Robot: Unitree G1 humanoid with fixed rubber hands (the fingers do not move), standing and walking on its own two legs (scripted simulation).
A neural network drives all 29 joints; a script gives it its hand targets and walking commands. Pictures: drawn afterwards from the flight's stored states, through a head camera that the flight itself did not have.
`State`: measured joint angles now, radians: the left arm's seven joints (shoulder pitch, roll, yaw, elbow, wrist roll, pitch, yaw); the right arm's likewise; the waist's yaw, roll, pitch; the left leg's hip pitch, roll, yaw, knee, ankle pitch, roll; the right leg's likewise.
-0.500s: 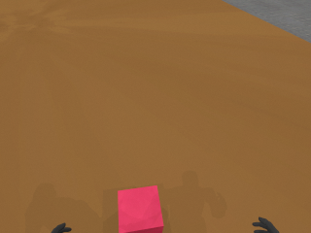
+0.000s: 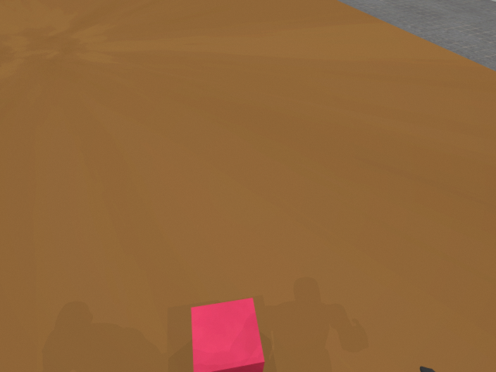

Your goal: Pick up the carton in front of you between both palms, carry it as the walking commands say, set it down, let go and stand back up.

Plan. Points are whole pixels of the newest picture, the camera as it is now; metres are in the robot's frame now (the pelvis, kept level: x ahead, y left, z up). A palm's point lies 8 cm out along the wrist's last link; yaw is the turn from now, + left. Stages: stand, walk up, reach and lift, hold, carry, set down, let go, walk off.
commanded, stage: stand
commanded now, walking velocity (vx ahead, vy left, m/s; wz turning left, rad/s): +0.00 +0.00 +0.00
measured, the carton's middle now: (227, 345) +0.39 +0.08 -0.65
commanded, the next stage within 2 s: none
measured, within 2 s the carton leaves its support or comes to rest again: neither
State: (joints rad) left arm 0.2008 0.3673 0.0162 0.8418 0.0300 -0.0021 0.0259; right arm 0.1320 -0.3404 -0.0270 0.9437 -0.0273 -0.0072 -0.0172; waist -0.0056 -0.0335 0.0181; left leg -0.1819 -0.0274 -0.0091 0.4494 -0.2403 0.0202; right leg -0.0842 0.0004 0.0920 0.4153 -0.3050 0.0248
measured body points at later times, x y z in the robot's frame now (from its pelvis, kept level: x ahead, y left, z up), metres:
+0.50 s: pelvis -0.01 +0.00 +0.00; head -0.01 +0.01 +0.45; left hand +0.08 +0.31 -0.12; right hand +0.09 -0.31 -0.11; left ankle +0.00 +0.11 -0.74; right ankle -0.05 -0.14 -0.74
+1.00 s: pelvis -0.02 +0.00 +0.00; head -0.02 +0.01 +0.45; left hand +0.08 +0.31 -0.12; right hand +0.09 -0.32 -0.11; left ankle +0.00 +0.11 -0.74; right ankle -0.05 -0.14 -0.74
